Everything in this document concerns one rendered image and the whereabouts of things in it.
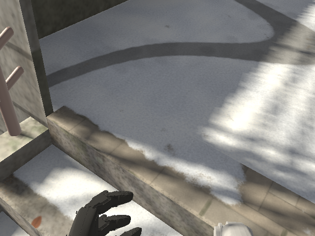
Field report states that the right robot thigh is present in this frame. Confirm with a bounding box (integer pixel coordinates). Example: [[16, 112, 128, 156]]
[[214, 221, 253, 236]]

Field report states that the robot left hand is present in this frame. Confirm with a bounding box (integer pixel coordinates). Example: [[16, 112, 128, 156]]
[[66, 190, 142, 236]]

